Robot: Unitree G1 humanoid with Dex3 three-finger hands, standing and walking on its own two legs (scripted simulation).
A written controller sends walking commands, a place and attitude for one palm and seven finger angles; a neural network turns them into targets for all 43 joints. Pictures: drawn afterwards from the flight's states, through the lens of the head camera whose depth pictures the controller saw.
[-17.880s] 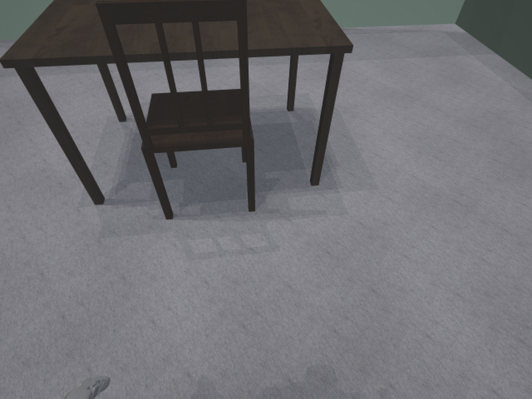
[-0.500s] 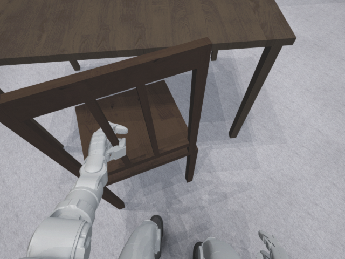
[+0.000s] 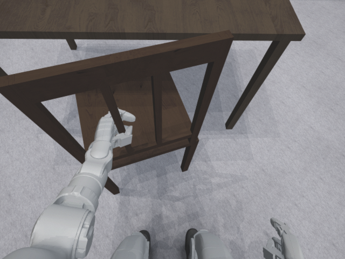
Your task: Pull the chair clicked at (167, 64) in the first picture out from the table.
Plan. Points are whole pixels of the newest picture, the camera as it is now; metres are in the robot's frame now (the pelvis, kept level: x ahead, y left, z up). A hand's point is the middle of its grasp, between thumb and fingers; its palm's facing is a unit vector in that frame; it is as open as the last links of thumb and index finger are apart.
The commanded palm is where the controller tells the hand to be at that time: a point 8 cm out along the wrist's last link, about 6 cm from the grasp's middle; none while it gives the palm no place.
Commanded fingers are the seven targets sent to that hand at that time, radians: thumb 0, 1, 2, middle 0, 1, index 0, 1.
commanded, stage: step backward, pulling the chair out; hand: left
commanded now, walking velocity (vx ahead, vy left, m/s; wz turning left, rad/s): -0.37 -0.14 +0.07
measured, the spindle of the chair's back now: (120, 126) +0.43 +0.14 -0.06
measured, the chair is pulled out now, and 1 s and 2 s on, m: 0.20 0.44 0.59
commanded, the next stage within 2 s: stop walking, hand still on the chair in 1.36 s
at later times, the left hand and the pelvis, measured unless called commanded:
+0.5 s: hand (124, 174) +0.30 +0.12 -0.06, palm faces +0.03 -0.98 -0.19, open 5.2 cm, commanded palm +0.30 +0.17 -0.05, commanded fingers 0.00 0.90 0.90 -0.50 -1.45 -0.50 -1.45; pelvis -0.11 -0.02 +0.00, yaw +5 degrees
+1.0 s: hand (117, 235) +0.17 +0.12 -0.06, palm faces +0.04 -0.98 -0.19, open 5.2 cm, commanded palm +0.18 +0.17 -0.05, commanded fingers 0.00 0.90 0.90 -0.50 -1.45 -0.50 -1.45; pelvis -0.21 -0.02 -0.01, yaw +4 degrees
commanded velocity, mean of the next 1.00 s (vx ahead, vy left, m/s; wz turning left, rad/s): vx -0.38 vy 0.01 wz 0.01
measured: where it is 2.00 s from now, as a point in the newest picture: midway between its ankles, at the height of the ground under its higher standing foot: outside the picture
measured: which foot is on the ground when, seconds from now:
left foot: down 0.00-0.22, up 0.24-0.42, down 0.44-0.72, up 0.74-0.88, down 0.90-1.00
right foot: up 0.00-0.12, down 0.14-0.94, up 0.96-1.00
